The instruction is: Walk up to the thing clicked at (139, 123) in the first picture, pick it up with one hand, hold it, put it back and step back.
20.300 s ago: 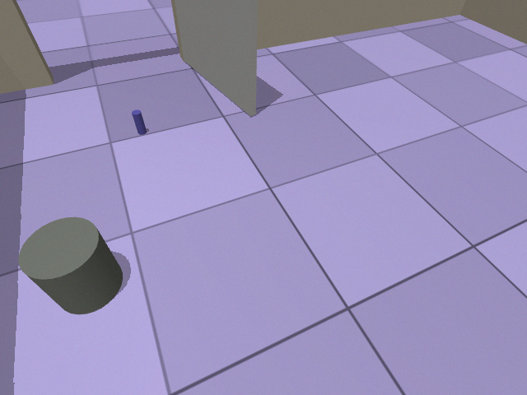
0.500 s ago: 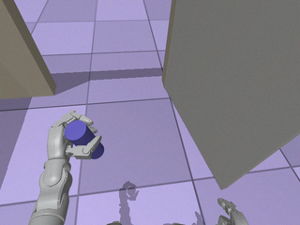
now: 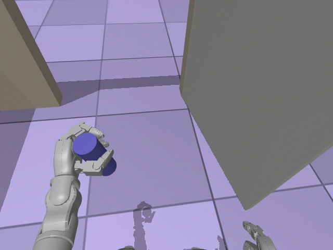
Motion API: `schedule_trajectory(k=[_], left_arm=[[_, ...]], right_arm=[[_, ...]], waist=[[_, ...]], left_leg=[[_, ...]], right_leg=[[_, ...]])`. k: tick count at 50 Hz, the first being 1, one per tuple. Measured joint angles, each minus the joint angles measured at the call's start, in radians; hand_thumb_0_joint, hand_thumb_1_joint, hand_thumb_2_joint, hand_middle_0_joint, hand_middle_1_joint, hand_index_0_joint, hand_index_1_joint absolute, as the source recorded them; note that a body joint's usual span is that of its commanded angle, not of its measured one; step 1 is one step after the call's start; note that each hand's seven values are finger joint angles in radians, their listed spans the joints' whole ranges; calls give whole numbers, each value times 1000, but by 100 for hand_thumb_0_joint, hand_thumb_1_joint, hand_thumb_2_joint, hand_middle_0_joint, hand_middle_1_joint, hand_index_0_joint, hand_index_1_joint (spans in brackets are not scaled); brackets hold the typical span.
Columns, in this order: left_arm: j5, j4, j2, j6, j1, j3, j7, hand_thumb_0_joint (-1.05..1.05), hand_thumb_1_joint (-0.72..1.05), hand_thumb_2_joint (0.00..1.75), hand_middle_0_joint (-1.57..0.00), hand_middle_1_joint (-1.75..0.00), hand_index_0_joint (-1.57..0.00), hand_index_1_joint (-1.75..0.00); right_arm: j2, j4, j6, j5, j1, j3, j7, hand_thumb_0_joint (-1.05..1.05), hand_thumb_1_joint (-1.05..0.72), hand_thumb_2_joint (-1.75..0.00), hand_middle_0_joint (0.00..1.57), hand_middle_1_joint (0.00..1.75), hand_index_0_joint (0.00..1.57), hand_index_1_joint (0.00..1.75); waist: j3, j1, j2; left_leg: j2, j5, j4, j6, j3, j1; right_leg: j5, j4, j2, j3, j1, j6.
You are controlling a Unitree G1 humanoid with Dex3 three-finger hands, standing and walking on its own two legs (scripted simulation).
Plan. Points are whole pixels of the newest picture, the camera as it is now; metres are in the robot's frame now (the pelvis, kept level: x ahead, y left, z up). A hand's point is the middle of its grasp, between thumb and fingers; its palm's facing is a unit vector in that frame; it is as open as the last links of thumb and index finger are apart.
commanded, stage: hold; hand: left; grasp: from the side
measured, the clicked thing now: (97, 156) +0.33 +0.17 +0.03
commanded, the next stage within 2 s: crouch in 0.20 s
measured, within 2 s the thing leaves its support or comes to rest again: neither
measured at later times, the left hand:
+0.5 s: hand (96, 152) +0.34 +0.17 +0.03, palm faces +0.17 -0.99 +0.01, open 7.4 cm
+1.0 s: hand (105, 178) +0.37 +0.20 -0.20, palm faces +0.18 -0.98 -0.01, open 7.3 cm
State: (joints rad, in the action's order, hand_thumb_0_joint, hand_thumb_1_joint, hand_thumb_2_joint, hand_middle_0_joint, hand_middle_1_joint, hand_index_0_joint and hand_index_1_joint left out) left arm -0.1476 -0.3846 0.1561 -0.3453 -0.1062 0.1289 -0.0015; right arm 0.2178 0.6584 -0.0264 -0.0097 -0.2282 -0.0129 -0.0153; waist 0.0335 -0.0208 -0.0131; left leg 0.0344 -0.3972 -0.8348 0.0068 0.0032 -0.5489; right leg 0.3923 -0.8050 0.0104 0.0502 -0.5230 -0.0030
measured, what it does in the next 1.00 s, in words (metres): lowers itself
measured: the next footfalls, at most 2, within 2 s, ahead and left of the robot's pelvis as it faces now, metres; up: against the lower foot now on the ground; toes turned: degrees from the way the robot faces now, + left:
none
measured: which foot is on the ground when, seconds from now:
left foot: down 0.00-1.00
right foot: down 0.00-1.00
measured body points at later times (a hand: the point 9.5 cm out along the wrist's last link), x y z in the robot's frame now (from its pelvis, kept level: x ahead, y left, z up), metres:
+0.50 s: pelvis +0.01 +0.00 -0.01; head +0.06 +0.00 +0.44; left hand +0.32 +0.22 +0.03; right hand +0.14 -0.25 -0.11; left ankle +0.02 +0.12 -0.70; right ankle +0.01 -0.12 -0.70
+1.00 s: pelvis -0.04 +0.00 -0.18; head +0.12 +0.02 +0.24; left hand +0.35 +0.25 -0.20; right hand +0.09 -0.26 -0.30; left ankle +0.01 +0.12 -0.70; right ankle +0.01 -0.12 -0.70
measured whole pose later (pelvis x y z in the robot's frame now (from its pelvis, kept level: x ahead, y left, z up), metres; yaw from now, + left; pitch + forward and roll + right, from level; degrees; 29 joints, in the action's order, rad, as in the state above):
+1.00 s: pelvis -0.04 +0.00 -0.18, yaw -2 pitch +31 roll -3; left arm -0.15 -0.89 0.25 -0.73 -0.44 0.32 0.08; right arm 0.25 0.67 -0.03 0.05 -0.14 -0.02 0.07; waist 0.20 -0.07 0.00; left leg 0.04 -0.66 -1.69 0.00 -0.03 -1.56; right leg 0.66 -1.65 0.02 0.06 -1.52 -0.01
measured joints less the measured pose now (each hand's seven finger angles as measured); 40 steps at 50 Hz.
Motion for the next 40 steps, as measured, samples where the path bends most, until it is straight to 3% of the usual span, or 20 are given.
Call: schedule_trajectory(k=[19, 24, 32, 40], left_arm=[[-1, -21, 5, -8, -1, 7, 6, -5, -15, 110, -83, -112, -92, -119], [-7, -60, -1, -36, -14, 28, 5, -5, -15, 110, -84, -111, -93, -118], [7, -195, 8, -139, -65, 68, 12, -5, -15, 110, -84, -111, -93, -117], [5, -382, 51, -310, -202, 121, 47, -5, -15, 111, -84, -111, -94, -117]], right_arm=[[1, 2, -5, 1, 9, -3, 2, 1, -91, -91, 20, 30, 20, 30], [0, 2, -7, 6, 16, -6, 9, 1, -90, -91, 20, 30, 20, 30], [7, 5, -18, 24, 33, -19, 34, 1, -88, -90, 20, 30, 20, 30], [32, 10, -36, 45, 44, -22, 64, 0, -89, -91, 20, 30, 20, 30]], waist=[[5, 1, 1], [9, -5, 7], [24, -17, 20], [107, -38, 28]], left_leg=[[1, -9, -3, 4, -3, -8], [2, -18, -27, 5, -5, -42], [3, -55, -150, 7, -11, -208], [6, -152, -453, 11, -28, -576]], right_leg=[[13, -8, -1, 3, -9, -4], [23, -32, -2, 4, -43, -5], [62, -159, 0, 7, -210, -10], [161, -458, 3, 15, -572, -13]])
